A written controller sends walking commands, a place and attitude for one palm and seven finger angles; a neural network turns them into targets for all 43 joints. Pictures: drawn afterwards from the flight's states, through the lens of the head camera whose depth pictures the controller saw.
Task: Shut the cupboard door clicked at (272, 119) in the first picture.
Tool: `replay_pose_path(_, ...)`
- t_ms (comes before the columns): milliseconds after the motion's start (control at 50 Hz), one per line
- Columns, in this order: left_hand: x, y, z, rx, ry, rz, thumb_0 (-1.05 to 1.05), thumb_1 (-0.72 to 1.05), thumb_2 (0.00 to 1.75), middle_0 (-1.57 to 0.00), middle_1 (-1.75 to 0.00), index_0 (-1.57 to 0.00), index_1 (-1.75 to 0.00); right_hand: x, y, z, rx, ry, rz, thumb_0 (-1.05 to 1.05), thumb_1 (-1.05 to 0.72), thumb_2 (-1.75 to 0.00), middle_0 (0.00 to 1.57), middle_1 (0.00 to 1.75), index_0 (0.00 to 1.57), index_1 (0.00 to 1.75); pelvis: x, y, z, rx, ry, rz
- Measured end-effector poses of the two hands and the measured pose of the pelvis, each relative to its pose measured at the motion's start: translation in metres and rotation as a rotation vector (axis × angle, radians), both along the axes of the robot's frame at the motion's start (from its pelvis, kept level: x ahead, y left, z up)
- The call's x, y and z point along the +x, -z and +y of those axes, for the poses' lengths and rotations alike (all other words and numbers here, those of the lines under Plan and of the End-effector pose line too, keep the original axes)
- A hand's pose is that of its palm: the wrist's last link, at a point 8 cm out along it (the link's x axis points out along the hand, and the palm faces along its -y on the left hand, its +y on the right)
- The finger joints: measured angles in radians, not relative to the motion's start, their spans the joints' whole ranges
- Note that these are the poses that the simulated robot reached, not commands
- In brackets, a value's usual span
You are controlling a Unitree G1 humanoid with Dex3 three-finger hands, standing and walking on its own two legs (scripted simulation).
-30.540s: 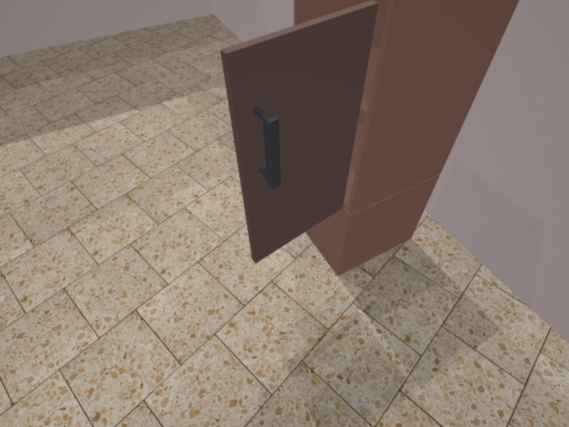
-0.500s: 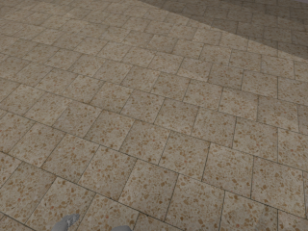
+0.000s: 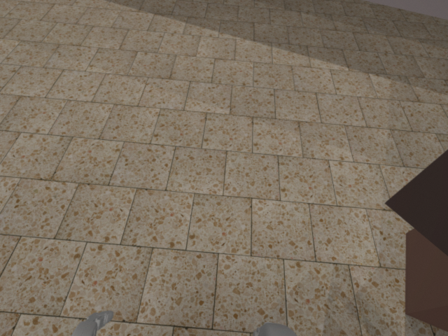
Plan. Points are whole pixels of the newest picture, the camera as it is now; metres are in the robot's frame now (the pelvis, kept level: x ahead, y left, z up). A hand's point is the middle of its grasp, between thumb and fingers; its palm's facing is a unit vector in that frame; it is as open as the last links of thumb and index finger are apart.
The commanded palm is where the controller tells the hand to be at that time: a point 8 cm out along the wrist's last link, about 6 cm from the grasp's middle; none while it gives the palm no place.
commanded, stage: turn to face it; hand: left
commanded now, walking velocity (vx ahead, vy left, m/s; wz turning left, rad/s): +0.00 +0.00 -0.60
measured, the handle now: out of the picture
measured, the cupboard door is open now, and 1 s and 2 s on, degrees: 60 60 60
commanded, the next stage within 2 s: take the last steps up to it in 1.30 s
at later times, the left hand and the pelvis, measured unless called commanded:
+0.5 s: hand (149, 310) +0.18 +0.16 -0.18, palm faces -0.25 -0.95 -0.21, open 7.4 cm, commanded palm none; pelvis +0.05 -0.01 -0.01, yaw -17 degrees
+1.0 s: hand (202, 257) +0.29 +0.06 -0.15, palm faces -0.55 -0.79 -0.29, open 7.4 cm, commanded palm none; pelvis +0.08 -0.05 -0.01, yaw -34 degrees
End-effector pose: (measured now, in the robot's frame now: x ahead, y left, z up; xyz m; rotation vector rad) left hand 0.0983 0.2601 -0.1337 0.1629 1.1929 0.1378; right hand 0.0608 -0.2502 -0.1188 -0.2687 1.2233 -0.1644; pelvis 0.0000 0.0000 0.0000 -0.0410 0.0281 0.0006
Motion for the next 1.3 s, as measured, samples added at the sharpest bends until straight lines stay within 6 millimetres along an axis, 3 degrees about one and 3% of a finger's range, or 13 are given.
replay_pose_path(140, 0.059, -0.005, -0.033, 0.058, 0.146, -0.077, 0.01, 0.91, 0.9, -0.2, -0.3, -0.2, -0.3, -0.041, 0.03, -0.036, 0.038, 0.154, 0.061, 0.01, -0.91, -0.9, 0.2, 0.3, 0.2, 0.3, 0.013, 0.017, -0.025, 0.036, 0.093, -0.003)
replay_pose_path(200, 0.068, -0.009, -0.048, 0.078, 0.177, -0.083, 0.0, 0.91, 0.9, -0.2, -0.3, -0.2, -0.3, -0.046, 0.038, -0.05, 0.032, 0.204, 0.091, 0.01, -0.91, -0.9, 0.2, 0.3, 0.2, 0.3, 0.016, 0.017, -0.029, 0.027, 0.121, -0.007)
replay_pose_path(360, 0.067, -0.008, -0.063, 0.056, 0.23, 0.012, 0.0, 0.9, 0.9, -0.21, -0.3, -0.2, -0.3, -0.011, 0.016, -0.053, 0.031, 0.25, -0.009, 0.01, -0.91, -0.9, 0.2, 0.3, 0.2, 0.3, 0.031, 0.003, -0.029, 0.056, 0.21, 0.002)
replay_pose_path(480, 0.082, 0.012, -0.052, 0.022, 0.26, 0.058, 0.01, 0.9, 0.9, -0.21, -0.3, -0.21, -0.3, 0.02, 0.006, -0.04, 0.0, 0.275, -0.099, 0.01, -0.91, -0.9, 0.2, 0.3, 0.2, 0.3, 0.051, 0.01, -0.014, 0.039, 0.284, 0.008)
replay_pose_path(540, 0.097, 0.022, -0.045, 0.017, 0.284, 0.07, 0.01, 0.9, 0.9, -0.21, -0.3, -0.21, -0.3, 0.023, 0.005, -0.032, -0.022, 0.283, -0.121, 0.01, -0.91, -0.9, 0.2, 0.3, 0.2, 0.3, 0.058, 0.015, -0.008, 0.033, 0.33, 0.007)
replay_pose_path(620, 0.123, 0.015, -0.047, 0.017, 0.336, 0.067, 0.01, 0.91, 0.9, -0.21, -0.3, -0.2, -0.3, 0.009, -0.002, -0.023, -0.022, 0.321, -0.098, 0.01, -0.91, -0.9, 0.2, 0.3, 0.2, 0.3, 0.064, 0.007, -0.007, 0.018, 0.379, 0.002)
replay_pose_path(700, 0.152, 0.004, -0.062, 0.02, 0.403, 0.037, 0.01, 0.91, 0.9, -0.2, -0.3, -0.2, -0.3, -0.016, -0.002, -0.021, -0.009, 0.394, -0.055, 0.01, -0.91, -0.9, 0.2, 0.3, 0.2, 0.3, 0.069, 0.001, -0.011, 0.003, 0.432, -0.001)
replay_pose_path(780, 0.182, -0.004, -0.09, 0.034, 0.49, -0.007, 0.01, 0.91, 0.9, -0.2, -0.3, -0.2, -0.29, -0.048, 0.009, -0.026, 0.014, 0.488, -0.017, 0.01, -0.91, -0.9, 0.2, 0.3, 0.2, 0.3, 0.071, 0.004, -0.021, 0.007, 0.486, -0.008)
replay_pose_path(860, 0.208, -0.006, -0.126, 0.059, 0.575, -0.084, 0.01, 0.91, 0.9, -0.2, -0.3, -0.2, -0.3, -0.083, 0.032, -0.039, 0.041, 0.578, 0.023, 0.01, -0.91, -0.9, 0.2, 0.3, 0.2, 0.3, 0.073, 0.018, -0.04, 0.032, 0.534, -0.015)
replay_pose_path(940, 0.212, -0.014, -0.148, 0.075, 0.617, -0.099, 0.0, 0.91, 0.9, -0.2, -0.3, -0.2, -0.3, -0.098, 0.036, -0.049, 0.042, 0.643, 0.067, 0.01, -0.91, -0.9, 0.2, 0.3, 0.2, 0.3, 0.074, 0.015, -0.045, 0.034, 0.57, -0.016)
replay_pose_path(1120, 0.209, -0.007, -0.165, 0.047, 0.67, -0.005, 0.0, 0.9, 0.9, -0.21, -0.3, -0.21, -0.3, -0.07, 0.014, -0.051, 0.036, 0.69, -0.016, 0.01, -0.91, -0.9, 0.2, 0.3, 0.19, 0.3, 0.093, 0.002, -0.052, 0.055, 0.648, -0.01)
replay_pose_path(1220, 0.223, 0.013, -0.16, 0.017, 0.674, 0.031, 0.0, 0.9, 0.9, -0.21, -0.3, -0.21, -0.3, -0.048, 0.013, -0.043, -0.001, 0.703, -0.062, 0.01, -0.91, -0.9, 0.2, 0.3, 0.2, 0.3, 0.114, 0.012, -0.046, 0.026, 0.689, -0.001)
replay_pose_path(1300, 0.236, 0.019, -0.16, 0.02, 0.695, 0.054, 0.01, 0.9, 0.9, -0.21, -0.3, -0.2, -0.3, -0.045, 0.009, -0.028, -0.007, 0.718, -0.058, 0.01, -0.91, -0.9, 0.2, 0.3, 0.2, 0.3, 0.121, 0.011, -0.045, 0.028, 0.728, -0.014)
